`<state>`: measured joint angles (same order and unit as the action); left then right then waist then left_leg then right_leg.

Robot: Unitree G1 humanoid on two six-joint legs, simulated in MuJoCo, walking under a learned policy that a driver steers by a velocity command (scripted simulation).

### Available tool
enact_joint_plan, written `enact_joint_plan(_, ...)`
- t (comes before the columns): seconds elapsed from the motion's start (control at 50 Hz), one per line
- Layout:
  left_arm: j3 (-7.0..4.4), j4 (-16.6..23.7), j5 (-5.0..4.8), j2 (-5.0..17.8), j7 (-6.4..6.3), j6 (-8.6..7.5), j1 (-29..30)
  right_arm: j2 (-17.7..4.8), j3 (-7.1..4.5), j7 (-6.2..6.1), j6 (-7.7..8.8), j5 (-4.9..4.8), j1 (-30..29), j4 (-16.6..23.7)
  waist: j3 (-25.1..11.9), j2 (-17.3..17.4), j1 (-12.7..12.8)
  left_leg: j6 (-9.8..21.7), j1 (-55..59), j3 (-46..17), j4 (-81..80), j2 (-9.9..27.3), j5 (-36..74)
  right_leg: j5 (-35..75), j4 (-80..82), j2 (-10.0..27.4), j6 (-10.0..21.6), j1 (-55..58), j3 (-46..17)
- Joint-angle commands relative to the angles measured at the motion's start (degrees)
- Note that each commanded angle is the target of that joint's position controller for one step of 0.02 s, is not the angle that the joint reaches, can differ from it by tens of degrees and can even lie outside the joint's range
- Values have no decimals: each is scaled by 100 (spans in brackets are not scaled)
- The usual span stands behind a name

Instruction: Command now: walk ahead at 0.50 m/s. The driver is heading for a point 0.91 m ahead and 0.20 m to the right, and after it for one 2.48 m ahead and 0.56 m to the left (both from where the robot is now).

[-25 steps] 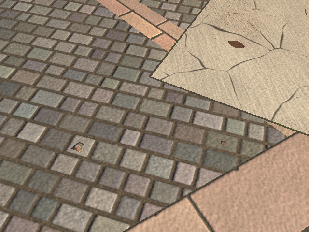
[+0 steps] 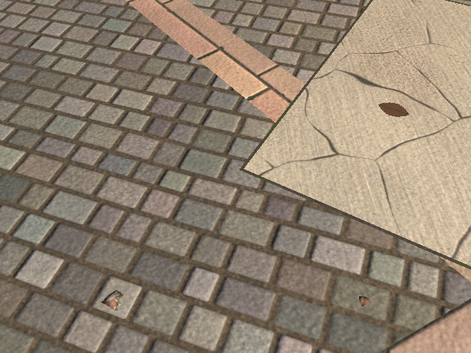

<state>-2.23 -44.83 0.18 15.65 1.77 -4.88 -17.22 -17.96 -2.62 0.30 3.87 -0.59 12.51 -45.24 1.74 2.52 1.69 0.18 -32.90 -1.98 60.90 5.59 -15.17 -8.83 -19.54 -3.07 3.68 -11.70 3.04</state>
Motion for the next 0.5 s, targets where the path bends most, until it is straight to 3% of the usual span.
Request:
enact_joint_plan(0.02,-218,275,-25,853,-58,-134,166,-265,-65,-34,-17,57,3,339,-94,-550,-169,-148,-545,-140,-643,247,734,1319,1209,1542,1052,355,-1221)
enact_joint_plan(0.12,-245,26,-83,995,-143,-52,-223,-89,8,68,89,16,-954,565,134,-547,176,-122,-293,91,-2389,14,2073,1050,1318,1330,798,516,-705)
enact_joint_plan(0.22,-284,-287,-130,1068,-186,96,-623,-162,4,221,163,-36,-1597,838,299,-570,301,95,-486,59,-3085,-128,1753,1290,964,1723,735,1426,-822)
enact_joint_plan(0.28,-328,-341,-137,1170,-231,178,-516,-355,-71,263,189,-18,-1270,786,35,-706,10,329,158,224,-3279,-347,1132,2544,370,1796,578,1781,-804)
enact_joint_plan(0.3,-329,-332,-134,1193,-244,213,-396,-493,-158,239,192,-5,-730,633,-309,-720,-319,463,980,407,-3426,-532,1150,3434,-281,1637,473,1698,-646)
enact_joint_plan(0.32,-268,-295,-95,1057,-260,235,-387,-769,-298,181,183,10,155,363,-923,-604,-707,652,2353,377,-3379,-491,1322,3524,-1362,1335,301,1211,-427)
enact_joint_plan(0.34,-129,-134,63,744,-278,218,-478,-1202,-407,110,146,61,1163,189,-1814,189,-990,1035,4112,-1011,-3169,684,1499,1588,-3244,925,89,-68,-177)
enact_joint_plan(0.36,33,-101,-25,124,-211,86,-1195,-1418,-436,151,132,57,1227,101,-2335,1590,-522,1921,5631,-3702,-3918,1685,120,-2370,-4886,-113,-206,-2268,-527)
enact_joint_plan(0.38,-104,-147,-162,802,-174,-28,-726,-830,-293,153,138,-33,1067,163,-1878,828,-783,1709,5333,-3689,-4286,1530,-643,-2457,-5411,220,-143,-2919,-1115)
enact_joint_plan(0.4,-173,25,-277,1006,-144,-103,-193,-648,-227,132,144,-25,675,213,-1093,562,-720,1479,4602,-2833,-4422,1349,-411,-1905,-5353,494,-72,-3172,-968)
enact_joint_plan(0.42,-160,47,-261,928,-168,-116,30,-555,-197,126,148,23,311,261,-709,61,-545,1353,3847,-2216,-4568,1173,190,-1385,-5112,774,-98,-2958,-841)
enact_joint_plan(0.44,-188,35,-171,871,-184,-78,142,-366,-150,135,165,72,74,281,-379,-78,-415,1259,3276,-1725,-4770,957,670,-1042,-4801,930,-134,-2775,-820)
enact_joint_plan(0.46,-192,5,-173,780,-175,-11,-40,-345,-141,128,204,139,-26,261,-385,211,-235,1258,2904,-1434,-4927,916,975,-819,-4693,1056,-179,-2404,-894)
enact_joint_plan(0.5,-176,-80,-181,583,-194,134,-208,-314,-151,135,292,141,-96,160,-238,194,-112,1277,2466,-852,-5148,828,1893,-712,-4482,1056,-303,-2133,-909)
